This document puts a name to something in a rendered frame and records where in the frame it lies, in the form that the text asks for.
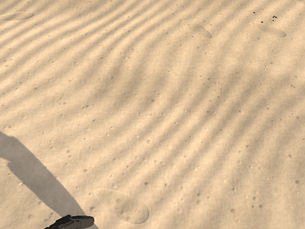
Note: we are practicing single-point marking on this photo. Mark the left robot hand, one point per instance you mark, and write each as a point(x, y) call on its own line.
point(72, 222)

